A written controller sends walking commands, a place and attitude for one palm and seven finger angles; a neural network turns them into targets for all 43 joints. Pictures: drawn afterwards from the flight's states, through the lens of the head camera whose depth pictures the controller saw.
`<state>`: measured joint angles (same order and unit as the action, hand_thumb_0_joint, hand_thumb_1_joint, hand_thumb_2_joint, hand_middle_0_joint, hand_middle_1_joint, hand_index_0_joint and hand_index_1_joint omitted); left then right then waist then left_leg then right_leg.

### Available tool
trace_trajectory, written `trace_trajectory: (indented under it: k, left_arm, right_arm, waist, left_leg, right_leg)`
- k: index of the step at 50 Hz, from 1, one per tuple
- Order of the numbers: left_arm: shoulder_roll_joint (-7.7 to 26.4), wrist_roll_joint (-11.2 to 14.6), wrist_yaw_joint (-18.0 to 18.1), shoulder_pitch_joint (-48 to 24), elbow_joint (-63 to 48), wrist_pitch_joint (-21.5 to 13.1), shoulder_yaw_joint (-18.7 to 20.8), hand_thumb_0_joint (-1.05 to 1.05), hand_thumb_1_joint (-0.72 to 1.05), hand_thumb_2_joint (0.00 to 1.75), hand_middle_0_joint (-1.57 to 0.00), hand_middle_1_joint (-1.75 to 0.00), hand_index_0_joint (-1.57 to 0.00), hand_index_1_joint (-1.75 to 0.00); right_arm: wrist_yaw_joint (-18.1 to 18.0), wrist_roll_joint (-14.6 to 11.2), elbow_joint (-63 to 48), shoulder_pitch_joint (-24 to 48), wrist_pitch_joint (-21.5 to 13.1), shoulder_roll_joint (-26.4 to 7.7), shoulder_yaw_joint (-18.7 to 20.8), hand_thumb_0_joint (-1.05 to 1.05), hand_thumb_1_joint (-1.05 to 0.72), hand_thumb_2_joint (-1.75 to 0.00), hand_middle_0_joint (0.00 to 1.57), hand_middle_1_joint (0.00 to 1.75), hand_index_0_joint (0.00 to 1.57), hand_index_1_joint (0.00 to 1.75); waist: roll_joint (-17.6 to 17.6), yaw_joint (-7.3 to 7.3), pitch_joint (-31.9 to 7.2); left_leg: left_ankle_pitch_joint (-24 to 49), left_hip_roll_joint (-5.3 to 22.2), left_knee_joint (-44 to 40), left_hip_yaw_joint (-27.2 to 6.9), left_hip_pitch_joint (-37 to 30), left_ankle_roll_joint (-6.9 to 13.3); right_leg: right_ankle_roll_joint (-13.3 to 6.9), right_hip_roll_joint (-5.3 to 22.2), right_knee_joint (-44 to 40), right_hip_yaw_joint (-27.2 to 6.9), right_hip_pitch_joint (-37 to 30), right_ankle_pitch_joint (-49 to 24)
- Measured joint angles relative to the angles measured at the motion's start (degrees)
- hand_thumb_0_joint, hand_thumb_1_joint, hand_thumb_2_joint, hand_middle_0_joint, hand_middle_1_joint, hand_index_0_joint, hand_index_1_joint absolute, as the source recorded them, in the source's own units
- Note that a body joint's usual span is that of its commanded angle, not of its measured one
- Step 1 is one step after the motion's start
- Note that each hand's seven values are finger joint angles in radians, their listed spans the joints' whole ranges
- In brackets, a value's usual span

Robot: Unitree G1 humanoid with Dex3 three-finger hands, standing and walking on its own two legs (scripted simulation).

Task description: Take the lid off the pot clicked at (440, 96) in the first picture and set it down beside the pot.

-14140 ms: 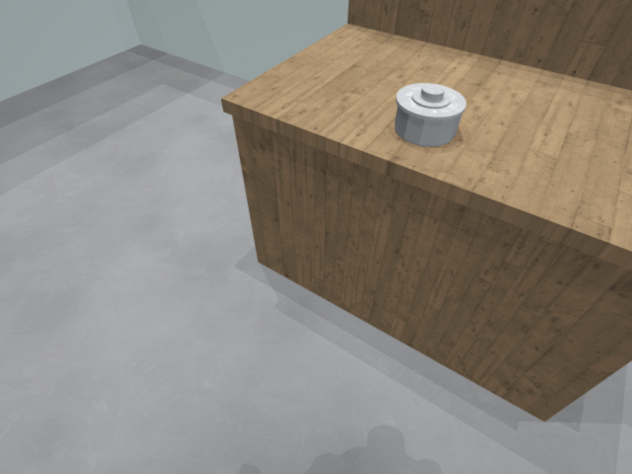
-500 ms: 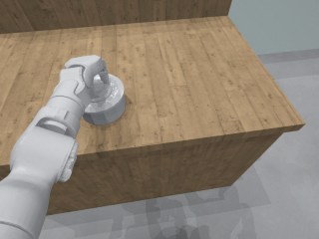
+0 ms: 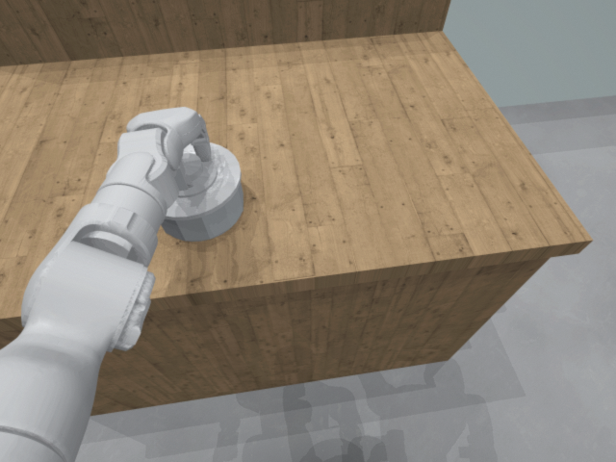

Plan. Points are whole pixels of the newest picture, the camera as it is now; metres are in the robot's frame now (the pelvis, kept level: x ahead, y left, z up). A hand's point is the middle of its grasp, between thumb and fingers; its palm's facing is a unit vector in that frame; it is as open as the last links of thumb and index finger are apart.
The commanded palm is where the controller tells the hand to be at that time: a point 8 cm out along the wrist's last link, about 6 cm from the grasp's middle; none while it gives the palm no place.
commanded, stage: lift the lid straight up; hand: left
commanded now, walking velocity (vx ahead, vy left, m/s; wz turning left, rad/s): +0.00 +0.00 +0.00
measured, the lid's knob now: (185, 167) +0.53 +0.13 +0.07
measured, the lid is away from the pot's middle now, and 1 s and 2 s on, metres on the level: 0.00 0.01 0.00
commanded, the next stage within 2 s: move the lid sideways beside the pot in 1.94 s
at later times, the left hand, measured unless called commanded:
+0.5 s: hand (168, 152) +0.50 +0.13 +0.13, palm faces -0.36 -0.07 -0.93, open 8.0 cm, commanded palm +0.51 +0.13 +0.20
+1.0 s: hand (165, 125) +0.49 +0.12 +0.18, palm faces -0.32 -0.07 -0.94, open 8.0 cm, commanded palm +0.51 +0.12 +0.24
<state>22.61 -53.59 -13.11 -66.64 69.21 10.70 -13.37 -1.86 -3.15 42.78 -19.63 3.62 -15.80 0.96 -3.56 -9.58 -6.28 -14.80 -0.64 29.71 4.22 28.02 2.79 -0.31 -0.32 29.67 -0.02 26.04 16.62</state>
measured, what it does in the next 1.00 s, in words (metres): stands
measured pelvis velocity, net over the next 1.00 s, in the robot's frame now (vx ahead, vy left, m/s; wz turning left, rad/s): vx -0.01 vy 0.00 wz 0.02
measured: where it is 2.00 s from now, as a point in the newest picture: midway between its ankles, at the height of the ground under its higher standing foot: outside the picture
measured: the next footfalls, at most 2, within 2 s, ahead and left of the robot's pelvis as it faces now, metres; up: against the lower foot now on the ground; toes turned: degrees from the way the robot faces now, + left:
none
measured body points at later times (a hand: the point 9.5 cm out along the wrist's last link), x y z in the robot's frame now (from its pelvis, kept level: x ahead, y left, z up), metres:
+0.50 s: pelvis +0.00 +0.00 +0.00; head +0.05 -0.02 +0.45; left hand +0.51 +0.13 +0.19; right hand +0.01 -0.27 -0.14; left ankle -0.01 +0.09 -0.73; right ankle -0.03 -0.12 -0.73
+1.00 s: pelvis -0.01 +0.00 +0.00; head +0.03 -0.02 +0.45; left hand +0.51 +0.12 +0.23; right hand +0.01 -0.27 -0.13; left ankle -0.01 +0.09 -0.73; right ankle -0.03 -0.12 -0.73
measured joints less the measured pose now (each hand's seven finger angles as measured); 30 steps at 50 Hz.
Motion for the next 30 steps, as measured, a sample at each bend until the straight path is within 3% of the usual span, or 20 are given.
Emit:
trace_trajectory:
  k: [15, 30]
  left_arm:
    - [1.56, 0.14, -0.70, 0.68, -2.48, -0.43, 1.02, 0.00, 0.24, 0.83, -0.57, -0.95, -0.57, -0.96]
    - [0.18, 0.57, -3.32, -2.29, -3.01, 0.47, -0.51, 0.00, 0.23, 0.83, -0.57, -0.95, -0.57, -0.96]
  right_arm:
    - [-0.33, -0.28, 0.42, -0.97, -1.53, 0.14, 0.02, 0.01, -0.91, -0.90, 0.20, 0.30, 0.20, 0.30]
    - [0.10, -0.30, 0.17, 0.60, -2.23, 0.03, -0.39, 0.01, -0.91, -0.90, 0.20, 0.30, 0.20, 0.30]
  waist:
    - [-0.27, 0.10, 0.61]
    - [-0.56, 0.84, 0.55]
  left_leg:
    - [0.37, 0.01, -1.28, -0.04, -1.72, -0.04]
    - [1.07, -0.64, -2.05, -0.45, -3.07, 0.14]
  right_leg:
    - [-0.01, -0.07, -1.47, -0.02, -1.79, -0.50]
    - [0.15, 0.53, -1.53, 0.40, -3.03, -0.60]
